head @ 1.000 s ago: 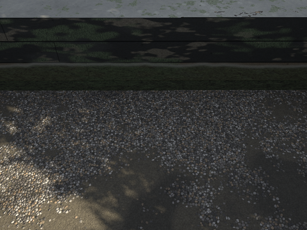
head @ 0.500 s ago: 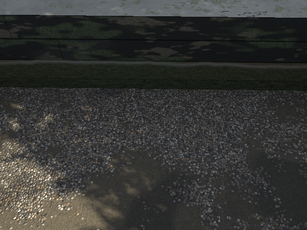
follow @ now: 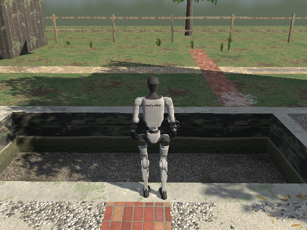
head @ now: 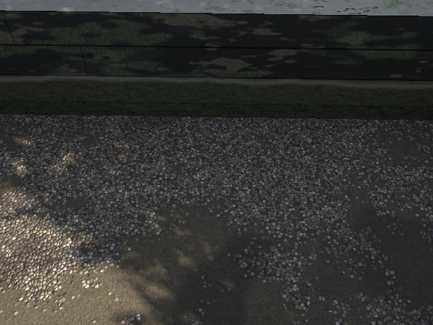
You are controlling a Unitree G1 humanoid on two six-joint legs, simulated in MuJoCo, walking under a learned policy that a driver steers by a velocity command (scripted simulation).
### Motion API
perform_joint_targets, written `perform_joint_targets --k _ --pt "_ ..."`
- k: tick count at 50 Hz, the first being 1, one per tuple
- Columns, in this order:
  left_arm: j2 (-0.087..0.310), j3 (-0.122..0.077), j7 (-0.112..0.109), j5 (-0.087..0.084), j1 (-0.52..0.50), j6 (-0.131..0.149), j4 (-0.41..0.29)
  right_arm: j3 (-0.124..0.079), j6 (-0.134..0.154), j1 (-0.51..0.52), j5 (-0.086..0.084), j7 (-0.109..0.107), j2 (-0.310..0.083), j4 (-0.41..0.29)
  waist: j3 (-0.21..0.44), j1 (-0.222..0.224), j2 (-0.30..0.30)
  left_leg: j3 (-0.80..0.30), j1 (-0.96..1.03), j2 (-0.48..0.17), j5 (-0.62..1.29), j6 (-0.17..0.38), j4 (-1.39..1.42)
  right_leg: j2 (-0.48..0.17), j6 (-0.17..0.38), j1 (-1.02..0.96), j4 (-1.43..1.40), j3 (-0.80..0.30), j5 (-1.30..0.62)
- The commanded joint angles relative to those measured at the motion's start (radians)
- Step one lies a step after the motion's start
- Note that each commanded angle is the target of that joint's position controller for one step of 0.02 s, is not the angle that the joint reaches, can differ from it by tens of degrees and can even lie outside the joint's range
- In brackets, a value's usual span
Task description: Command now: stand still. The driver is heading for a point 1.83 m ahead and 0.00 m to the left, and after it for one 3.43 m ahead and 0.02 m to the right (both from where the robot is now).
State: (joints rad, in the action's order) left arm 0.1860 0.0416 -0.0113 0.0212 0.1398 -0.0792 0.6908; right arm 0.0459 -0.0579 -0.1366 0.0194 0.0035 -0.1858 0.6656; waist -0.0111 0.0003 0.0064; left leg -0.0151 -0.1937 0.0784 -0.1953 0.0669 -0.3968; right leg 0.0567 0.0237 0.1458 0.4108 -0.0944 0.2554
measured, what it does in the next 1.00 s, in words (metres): stands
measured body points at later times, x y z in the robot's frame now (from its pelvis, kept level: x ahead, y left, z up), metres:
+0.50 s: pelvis +0.01 +0.00 +0.00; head +0.02 +0.00 +0.45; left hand +0.17 +0.22 -0.11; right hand +0.18 -0.21 -0.10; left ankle +0.01 +0.08 -0.74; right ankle -0.02 -0.11 -0.74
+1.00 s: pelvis +0.01 +0.00 +0.00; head +0.02 +0.00 +0.45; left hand +0.18 +0.21 -0.11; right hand +0.19 -0.22 -0.10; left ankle +0.01 +0.08 -0.74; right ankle -0.02 -0.11 -0.74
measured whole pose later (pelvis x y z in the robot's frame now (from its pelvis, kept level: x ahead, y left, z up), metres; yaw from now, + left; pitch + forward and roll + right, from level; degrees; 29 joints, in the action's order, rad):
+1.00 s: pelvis +0.01 +0.00 +0.00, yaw +0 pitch +0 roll +0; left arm 0.19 0.04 -0.01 0.02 0.13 -0.08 0.68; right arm 0.04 -0.06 -0.13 0.02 0.00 -0.19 0.65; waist -0.01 0.00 0.00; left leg -0.02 -0.19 0.07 -0.23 0.06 -0.43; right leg 0.06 0.03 0.14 0.43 -0.09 0.29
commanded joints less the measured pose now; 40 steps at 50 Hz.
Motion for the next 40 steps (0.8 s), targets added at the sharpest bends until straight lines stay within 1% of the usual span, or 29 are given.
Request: perform_joint_targets --k 1,14,40 --pt "0.078 -0.021 -0.002 0.001 -0.049 0.013 -0.081 -0.023 0.013 0.055 0.001 -0.001 -0.083 -0.087 0.069 0.0 -0.008 -0.135 0.079 -0.143 0.182 0.014 0.04 -0.092 0.022 0.055 -0.047 -0.08 -0.109" --pt "0.078 -0.024 -0.001 0.001 -0.055 0.014 -0.091 -0.024 0.012 0.065 0.001 0.0 -0.08 -0.1 0.079 0.0 -0.009 -0.135 0.084 -0.142 0.206 0.016 0.023 -0.09 0.021 0.051 -0.033 -0.078 -0.121" --pt "0.079 -0.024 -0.001 0.002 -0.058 0.014 -0.095 -0.027 0.011 0.063 0.001 -0.002 -0.082 -0.097 0.082 0.0 -0.007 -0.131 0.084 -0.139 0.22 0.015 0.01 -0.092 0.026 0.038 -0.026 -0.077 -0.161"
